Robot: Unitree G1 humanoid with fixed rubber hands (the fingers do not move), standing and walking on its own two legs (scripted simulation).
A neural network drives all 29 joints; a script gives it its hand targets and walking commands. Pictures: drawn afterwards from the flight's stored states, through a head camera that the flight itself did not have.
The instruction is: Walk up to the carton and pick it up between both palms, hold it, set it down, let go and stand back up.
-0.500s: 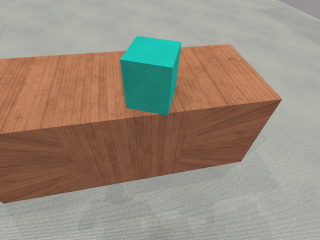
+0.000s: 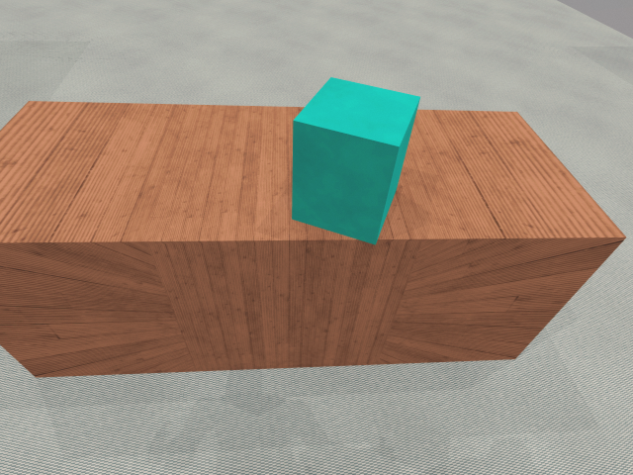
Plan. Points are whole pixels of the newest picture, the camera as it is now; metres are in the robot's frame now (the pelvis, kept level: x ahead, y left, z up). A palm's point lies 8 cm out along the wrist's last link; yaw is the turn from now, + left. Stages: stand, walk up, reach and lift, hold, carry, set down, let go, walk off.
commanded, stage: walk up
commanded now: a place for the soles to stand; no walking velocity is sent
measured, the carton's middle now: (353, 160) +0.75 -0.06 -0.01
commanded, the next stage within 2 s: none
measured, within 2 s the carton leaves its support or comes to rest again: neither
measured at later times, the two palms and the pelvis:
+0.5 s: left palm (119, 398) +0.25 +0.29 -0.09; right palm out of the picture +0.17 -0.36 -0.09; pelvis +0.12 -0.03 -0.02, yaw +2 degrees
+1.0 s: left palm (137, 399) +0.26 +0.28 -0.12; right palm (610, 413) +0.25 -0.42 -0.08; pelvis +0.20 -0.07 -0.03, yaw +5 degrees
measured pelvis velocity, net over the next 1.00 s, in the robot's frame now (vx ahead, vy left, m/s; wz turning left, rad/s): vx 0.20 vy -0.07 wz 0.09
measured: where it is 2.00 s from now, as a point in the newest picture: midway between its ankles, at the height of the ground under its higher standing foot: (337, 457)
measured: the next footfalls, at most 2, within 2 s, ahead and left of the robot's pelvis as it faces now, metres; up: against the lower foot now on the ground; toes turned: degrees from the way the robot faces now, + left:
left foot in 0.04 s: +0.09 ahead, +0.10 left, +0.00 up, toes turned +1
right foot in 0.48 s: +0.30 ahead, -0.15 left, +0.00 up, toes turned +0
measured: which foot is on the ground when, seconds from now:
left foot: up 0.00-0.02, down 0.04-0.52, up 0.54-0.74, down 0.76-1.00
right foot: down 0.00-0.06, up 0.08-0.46, down 0.48-0.80, up 0.82-1.00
